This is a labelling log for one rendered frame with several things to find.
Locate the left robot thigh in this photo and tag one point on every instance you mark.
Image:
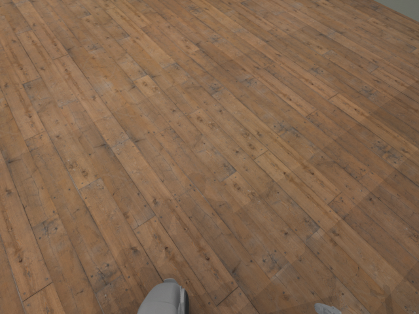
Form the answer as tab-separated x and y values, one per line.
164	298

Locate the left robot shin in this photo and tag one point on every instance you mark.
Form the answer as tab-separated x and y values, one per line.
170	281

